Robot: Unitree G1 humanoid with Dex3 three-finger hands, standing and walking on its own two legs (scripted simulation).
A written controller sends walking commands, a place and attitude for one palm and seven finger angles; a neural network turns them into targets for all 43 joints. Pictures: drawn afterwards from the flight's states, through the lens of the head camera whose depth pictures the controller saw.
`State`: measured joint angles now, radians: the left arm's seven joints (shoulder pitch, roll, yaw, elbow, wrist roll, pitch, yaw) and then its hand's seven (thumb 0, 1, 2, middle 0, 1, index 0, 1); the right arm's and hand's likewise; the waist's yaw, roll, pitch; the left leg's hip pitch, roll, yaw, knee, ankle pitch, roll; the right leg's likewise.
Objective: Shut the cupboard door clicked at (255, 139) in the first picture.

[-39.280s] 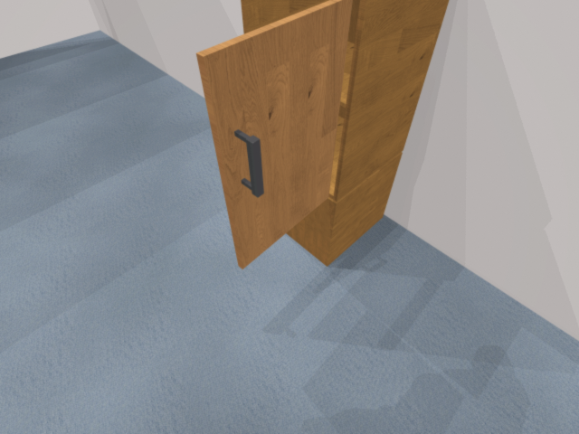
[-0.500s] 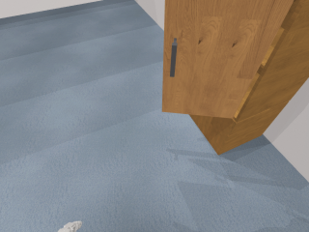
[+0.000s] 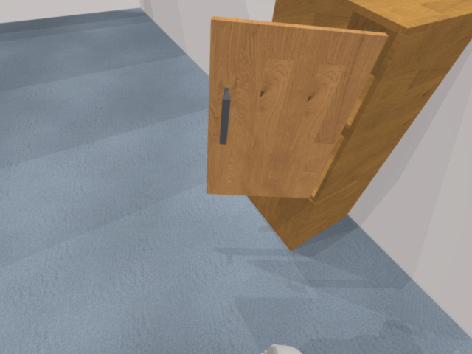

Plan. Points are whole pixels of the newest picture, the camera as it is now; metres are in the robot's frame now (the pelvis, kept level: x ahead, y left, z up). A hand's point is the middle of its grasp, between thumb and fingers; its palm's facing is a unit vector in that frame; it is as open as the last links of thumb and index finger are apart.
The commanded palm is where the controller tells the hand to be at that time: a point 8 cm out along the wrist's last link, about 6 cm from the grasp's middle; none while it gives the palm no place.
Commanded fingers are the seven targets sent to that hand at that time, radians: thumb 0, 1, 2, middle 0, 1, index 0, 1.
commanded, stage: take the last steps up to it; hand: left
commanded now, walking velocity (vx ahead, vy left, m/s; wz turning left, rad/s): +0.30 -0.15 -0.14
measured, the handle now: (224, 116) +0.66 +0.06 +0.01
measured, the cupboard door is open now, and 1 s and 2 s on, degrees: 58 58 58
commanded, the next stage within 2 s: come to a stop and stand still in 0.46 s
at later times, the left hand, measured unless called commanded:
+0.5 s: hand (192, 325) +0.21 +0.09 -0.19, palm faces -0.01 -0.98 -0.18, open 7.2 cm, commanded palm none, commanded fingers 0.00 0.90 0.90 -0.20 -0.30 -0.20 -0.30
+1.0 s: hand (206, 291) +0.28 +0.06 -0.18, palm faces +0.05 -0.97 -0.24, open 7.3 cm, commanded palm none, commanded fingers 0.00 0.90 0.90 -0.20 -0.30 -0.20 -0.30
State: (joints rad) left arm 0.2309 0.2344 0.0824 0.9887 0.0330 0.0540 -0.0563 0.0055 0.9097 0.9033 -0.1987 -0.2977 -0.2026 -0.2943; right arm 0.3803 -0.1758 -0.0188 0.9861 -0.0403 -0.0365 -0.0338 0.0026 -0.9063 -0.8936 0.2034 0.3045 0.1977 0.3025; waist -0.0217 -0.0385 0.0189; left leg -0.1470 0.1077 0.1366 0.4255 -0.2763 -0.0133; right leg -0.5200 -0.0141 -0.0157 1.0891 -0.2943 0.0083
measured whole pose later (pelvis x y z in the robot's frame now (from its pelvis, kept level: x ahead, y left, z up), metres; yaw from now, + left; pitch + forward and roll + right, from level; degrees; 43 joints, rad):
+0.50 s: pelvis +0.16 -0.10 -0.01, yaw -1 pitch +0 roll -2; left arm 0.21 0.18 0.05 1.06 0.02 -0.03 0.01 -0.01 0.94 0.90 -0.20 -0.30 -0.21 -0.29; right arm 0.24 -0.18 -0.05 0.99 -0.03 -0.02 -0.01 0.01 -0.91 -0.89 0.20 0.30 0.19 0.30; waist -0.03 0.01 0.04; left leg -0.42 0.09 0.11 0.76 -0.34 -0.02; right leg -0.20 0.01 -0.13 0.45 -0.26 -0.03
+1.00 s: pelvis +0.24 -0.12 -0.01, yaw +0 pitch +1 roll +1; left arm 0.19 0.17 0.04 1.02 0.03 0.02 0.04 0.00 0.91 0.90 -0.20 -0.30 -0.21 -0.29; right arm 0.14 -0.23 -0.06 1.00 0.00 0.06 -0.03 0.00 -0.91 -0.89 0.20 0.30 0.19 0.30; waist 0.03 -0.01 0.11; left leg -0.34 -0.02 0.03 0.86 -0.54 -0.04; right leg -0.25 -0.06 -0.01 0.51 -0.27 0.02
